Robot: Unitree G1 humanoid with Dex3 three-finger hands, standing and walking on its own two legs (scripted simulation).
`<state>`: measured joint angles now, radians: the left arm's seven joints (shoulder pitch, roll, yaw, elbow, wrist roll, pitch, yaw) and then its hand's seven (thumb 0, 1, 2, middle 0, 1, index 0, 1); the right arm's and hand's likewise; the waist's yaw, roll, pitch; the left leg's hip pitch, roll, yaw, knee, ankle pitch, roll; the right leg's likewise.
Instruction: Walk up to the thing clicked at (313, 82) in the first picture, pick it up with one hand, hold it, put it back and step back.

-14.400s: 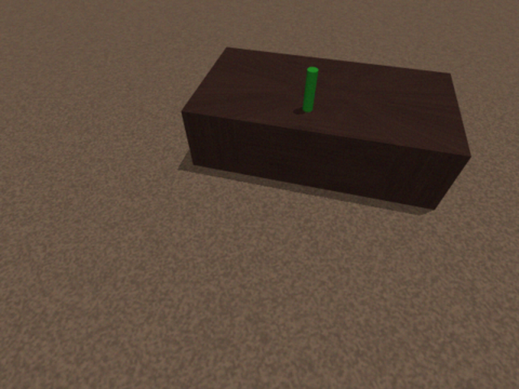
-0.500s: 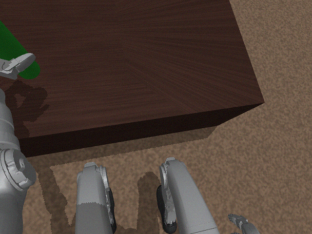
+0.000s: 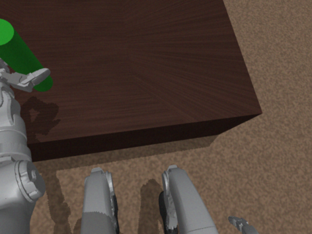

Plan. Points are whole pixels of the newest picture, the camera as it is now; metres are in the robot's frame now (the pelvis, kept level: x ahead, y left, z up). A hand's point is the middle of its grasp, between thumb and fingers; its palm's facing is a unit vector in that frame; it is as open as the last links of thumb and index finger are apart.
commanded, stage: lift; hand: left
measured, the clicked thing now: (25, 63) +0.49 +0.26 +0.03
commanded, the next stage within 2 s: hold in 1.32 s
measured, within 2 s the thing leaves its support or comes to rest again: neither
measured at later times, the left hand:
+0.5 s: hand out of the picture +0.43 +0.25 +0.13, palm faces +0.29 -0.96 -0.02, open 8.9 cm
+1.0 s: hand out of the picture +0.39 +0.21 +0.18, palm faces +0.28 -0.96 -0.01, open 8.9 cm
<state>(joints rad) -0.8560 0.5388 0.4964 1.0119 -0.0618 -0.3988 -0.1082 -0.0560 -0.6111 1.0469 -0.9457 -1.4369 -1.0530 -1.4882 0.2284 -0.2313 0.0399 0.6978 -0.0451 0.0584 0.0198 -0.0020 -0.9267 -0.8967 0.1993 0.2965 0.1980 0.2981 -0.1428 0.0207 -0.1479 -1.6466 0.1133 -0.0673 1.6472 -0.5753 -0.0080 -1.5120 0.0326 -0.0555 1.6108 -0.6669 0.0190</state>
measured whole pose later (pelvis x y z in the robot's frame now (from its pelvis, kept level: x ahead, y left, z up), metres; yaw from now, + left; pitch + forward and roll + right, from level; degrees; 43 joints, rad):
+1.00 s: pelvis +0.03 -0.01 +0.14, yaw +5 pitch +14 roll -2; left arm -0.30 0.21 0.22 0.61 -0.15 -0.42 0.00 -0.04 -0.61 1.03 -0.96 -1.41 -1.06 -1.46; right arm 0.23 -0.22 0.00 0.68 0.00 0.02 -0.01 0.00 -0.92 -0.89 0.20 0.30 0.20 0.30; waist -0.04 0.02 -0.09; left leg -0.86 0.08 -0.01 1.04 -0.42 -0.03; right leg -0.75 0.00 -0.04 1.02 -0.51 0.01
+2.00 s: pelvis +0.05 -0.01 +0.17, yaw +5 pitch +7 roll -1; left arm -0.15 0.16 0.16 0.48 -0.14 -0.40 0.05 -0.05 -0.61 1.05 -0.95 -1.43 -1.05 -1.48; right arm 0.22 -0.22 -0.01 0.66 0.00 0.02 0.00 0.00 -0.92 -0.90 0.20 0.30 0.20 0.30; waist -0.03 0.02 -0.04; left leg -0.62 0.07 0.01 0.86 -0.37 -0.03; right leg -0.52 0.00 -0.03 0.84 -0.46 0.01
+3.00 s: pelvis +0.04 -0.01 +0.18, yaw +5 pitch +6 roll -1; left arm -0.14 0.15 0.14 0.46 -0.14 -0.39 0.06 -0.05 -0.61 1.06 -0.95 -1.43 -1.05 -1.48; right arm 0.23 -0.22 -0.01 0.68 0.00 0.01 -0.01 0.00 -0.92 -0.90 0.20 0.30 0.20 0.30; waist -0.02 0.01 -0.03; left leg -0.57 0.06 0.01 0.81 -0.34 -0.03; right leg -0.47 -0.01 -0.03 0.81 -0.43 0.01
